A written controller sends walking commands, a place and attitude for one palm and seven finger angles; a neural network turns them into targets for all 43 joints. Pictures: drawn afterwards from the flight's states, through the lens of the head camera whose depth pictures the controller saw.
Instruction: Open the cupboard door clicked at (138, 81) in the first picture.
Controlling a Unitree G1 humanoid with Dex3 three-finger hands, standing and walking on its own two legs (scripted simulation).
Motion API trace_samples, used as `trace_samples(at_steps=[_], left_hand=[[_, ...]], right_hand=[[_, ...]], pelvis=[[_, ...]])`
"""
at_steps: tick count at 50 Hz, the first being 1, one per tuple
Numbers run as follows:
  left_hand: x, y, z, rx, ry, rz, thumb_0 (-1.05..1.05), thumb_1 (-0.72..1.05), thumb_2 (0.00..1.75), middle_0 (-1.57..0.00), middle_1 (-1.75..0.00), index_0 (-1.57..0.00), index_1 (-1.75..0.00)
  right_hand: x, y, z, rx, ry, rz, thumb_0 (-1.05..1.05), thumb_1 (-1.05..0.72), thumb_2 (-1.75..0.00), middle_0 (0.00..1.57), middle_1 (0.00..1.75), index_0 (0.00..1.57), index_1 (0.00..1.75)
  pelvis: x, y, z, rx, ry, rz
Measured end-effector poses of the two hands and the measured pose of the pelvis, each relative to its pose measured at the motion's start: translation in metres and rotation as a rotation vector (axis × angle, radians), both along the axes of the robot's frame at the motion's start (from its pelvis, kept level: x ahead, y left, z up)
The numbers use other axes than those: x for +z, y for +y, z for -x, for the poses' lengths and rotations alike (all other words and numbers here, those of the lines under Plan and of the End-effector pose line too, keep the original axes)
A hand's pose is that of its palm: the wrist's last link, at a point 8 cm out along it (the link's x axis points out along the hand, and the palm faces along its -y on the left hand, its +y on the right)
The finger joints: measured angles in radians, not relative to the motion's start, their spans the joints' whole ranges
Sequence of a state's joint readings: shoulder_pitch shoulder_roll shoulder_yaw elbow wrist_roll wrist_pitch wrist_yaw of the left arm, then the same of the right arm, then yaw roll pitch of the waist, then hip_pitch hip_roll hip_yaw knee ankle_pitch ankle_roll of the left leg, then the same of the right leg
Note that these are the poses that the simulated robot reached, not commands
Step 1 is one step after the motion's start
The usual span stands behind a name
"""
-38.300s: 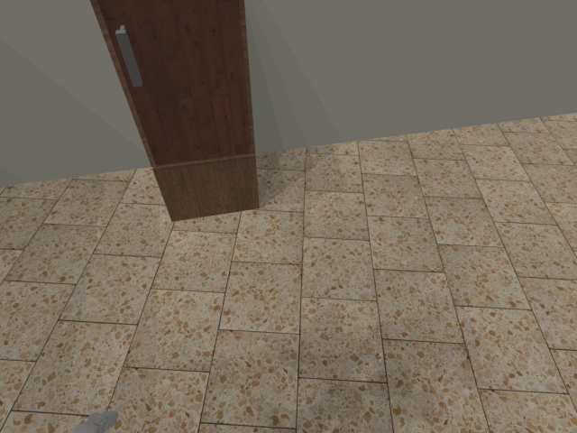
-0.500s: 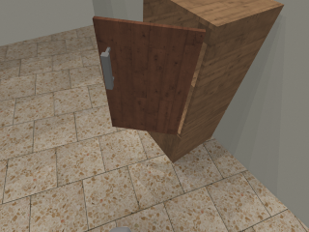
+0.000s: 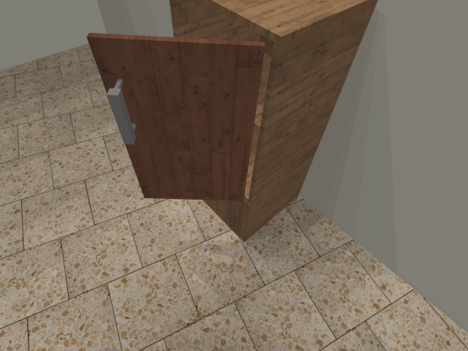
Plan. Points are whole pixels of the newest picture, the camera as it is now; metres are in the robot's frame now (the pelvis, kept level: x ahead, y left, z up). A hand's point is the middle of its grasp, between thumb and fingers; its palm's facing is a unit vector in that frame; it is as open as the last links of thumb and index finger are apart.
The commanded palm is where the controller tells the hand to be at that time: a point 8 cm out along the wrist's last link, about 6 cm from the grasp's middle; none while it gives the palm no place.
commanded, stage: come to a stop and stand still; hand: left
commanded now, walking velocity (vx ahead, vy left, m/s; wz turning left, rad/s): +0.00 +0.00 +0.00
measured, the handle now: (124, 112) +0.63 +0.28 +0.01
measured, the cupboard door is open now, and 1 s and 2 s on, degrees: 48 48 48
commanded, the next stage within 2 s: look again from close up in 1.14 s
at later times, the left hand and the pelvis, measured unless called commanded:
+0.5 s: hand out of the picture +0.02 +0.13 -0.17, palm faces +0.03 -0.98 -0.20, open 7.3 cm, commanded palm none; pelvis +0.02 -0.05 +0.00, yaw +0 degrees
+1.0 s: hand out of the picture +0.04 +0.13 -0.18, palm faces +0.03 -0.98 -0.18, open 7.4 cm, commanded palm none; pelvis +0.04 -0.04 +0.00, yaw +1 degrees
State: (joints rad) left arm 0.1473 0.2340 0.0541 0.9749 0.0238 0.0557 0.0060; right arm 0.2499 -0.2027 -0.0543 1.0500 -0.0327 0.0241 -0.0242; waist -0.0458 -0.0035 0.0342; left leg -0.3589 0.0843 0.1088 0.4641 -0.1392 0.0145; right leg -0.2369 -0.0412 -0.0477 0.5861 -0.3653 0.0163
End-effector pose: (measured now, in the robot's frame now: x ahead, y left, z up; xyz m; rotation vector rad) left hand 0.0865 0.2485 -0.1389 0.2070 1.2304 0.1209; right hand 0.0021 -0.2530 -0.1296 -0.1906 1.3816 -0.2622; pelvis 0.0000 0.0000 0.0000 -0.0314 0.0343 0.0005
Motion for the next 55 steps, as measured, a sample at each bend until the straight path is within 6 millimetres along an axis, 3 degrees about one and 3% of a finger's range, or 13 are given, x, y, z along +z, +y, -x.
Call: trace_samples(at_steps=[4,9,18,28,40,55], left_hand=[[0.000,-0.024,0.012,-0.011,0.015,-0.019,0.00,0.91,0.90,-0.20,-0.30,-0.20,-0.30],[-0.005,-0.048,0.027,0.005,0.054,0.005,0.00,0.92,0.90,-0.20,-0.30,-0.20,-0.30],[-0.006,-0.062,0.052,0.060,0.114,0.018,0.00,0.94,0.90,-0.20,-0.30,-0.20,-0.30],[-0.006,-0.076,0.076,0.091,0.190,0.034,0.00,0.91,0.90,-0.20,-0.30,-0.20,-0.30],[-0.009,-0.083,0.067,0.098,0.190,0.055,0.00,0.91,0.90,-0.20,-0.30,-0.20,-0.30],[-0.008,-0.066,0.046,0.087,0.171,0.031,0.00,0.91,0.90,-0.20,-0.30,-0.20,-0.30]], right_hand=[[-0.015,-0.015,0.022,-0.031,0.054,-0.044,0.01,-0.91,-0.89,0.20,0.30,0.20,0.30],[-0.020,-0.013,0.027,-0.029,0.068,-0.076,0.01,-0.91,-0.89,0.20,0.30,0.20,0.30],[-0.020,-0.003,0.006,0.018,0.052,-0.118,0.01,-0.91,-0.89,0.20,0.30,0.20,0.30],[-0.017,-0.019,-0.020,0.042,0.025,-0.094,0.01,-0.91,-0.89,0.20,0.30,0.20,0.30],[-0.014,-0.020,-0.043,0.063,0.004,-0.076,0.01,-0.91,-0.89,0.20,0.30,0.20,0.30],[-0.014,-0.010,-0.041,0.055,0.030,-0.082,0.01,-0.91,-0.89,0.20,0.30,0.20,0.30]], pelvis=[[-0.006,-0.018,0.002,-0.003,-0.007,-0.031],[-0.006,-0.027,-0.005,0.001,-0.022,-0.020],[-0.001,-0.042,-0.009,0.007,-0.036,-0.032],[0.001,-0.048,-0.020,0.007,-0.036,-0.037],[0.001,-0.048,-0.033,0.010,-0.038,-0.039],[0.001,-0.040,-0.044,0.009,-0.033,-0.043]])
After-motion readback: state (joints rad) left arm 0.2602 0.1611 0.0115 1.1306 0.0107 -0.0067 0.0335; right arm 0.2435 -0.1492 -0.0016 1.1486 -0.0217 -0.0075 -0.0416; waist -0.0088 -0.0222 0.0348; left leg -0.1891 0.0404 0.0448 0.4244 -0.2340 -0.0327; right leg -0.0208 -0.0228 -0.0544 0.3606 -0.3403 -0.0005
